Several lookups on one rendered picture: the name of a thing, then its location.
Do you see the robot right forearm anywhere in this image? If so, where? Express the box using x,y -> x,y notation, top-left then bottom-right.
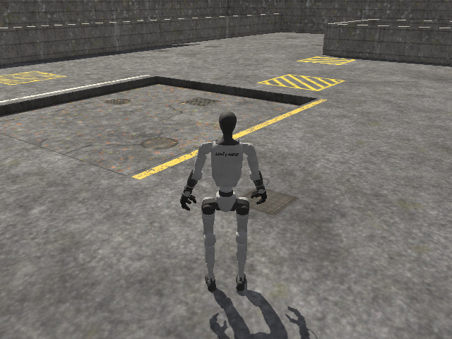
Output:
253,170 -> 266,194

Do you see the left robot hand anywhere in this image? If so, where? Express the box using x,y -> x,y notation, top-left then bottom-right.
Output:
180,194 -> 196,210

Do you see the robot left upper arm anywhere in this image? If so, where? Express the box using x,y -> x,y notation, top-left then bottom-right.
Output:
191,142 -> 213,181

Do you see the robot right upper arm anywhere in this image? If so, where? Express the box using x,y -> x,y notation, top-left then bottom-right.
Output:
242,143 -> 261,181

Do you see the left robot foot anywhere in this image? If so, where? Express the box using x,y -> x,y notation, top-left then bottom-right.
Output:
205,273 -> 216,292

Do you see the robot left forearm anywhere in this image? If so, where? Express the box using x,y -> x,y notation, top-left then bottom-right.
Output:
182,169 -> 198,197

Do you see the right robot foot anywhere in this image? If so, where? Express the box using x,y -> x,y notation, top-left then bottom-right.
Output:
236,273 -> 246,291

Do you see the right robot hand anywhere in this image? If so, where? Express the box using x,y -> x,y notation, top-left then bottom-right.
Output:
251,191 -> 267,205

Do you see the robot foot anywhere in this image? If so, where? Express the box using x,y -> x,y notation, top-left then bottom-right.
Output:
205,273 -> 216,292
236,273 -> 246,291

